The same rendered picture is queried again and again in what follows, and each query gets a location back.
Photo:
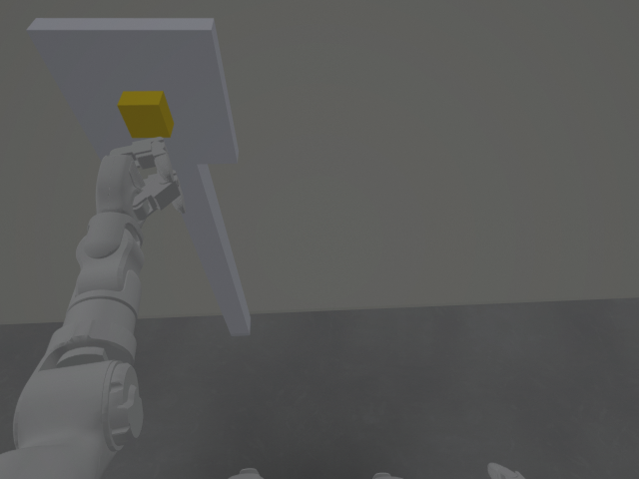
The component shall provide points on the left robot upper arm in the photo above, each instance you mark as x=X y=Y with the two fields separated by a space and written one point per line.
x=73 y=420

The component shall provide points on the robot left hand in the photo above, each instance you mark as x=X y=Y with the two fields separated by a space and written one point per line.
x=121 y=189

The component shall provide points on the button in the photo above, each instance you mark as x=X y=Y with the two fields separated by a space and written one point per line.
x=146 y=114

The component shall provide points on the panel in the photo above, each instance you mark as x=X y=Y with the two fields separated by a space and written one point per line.
x=94 y=60

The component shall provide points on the left robot forearm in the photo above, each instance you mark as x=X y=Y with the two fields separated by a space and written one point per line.
x=103 y=311

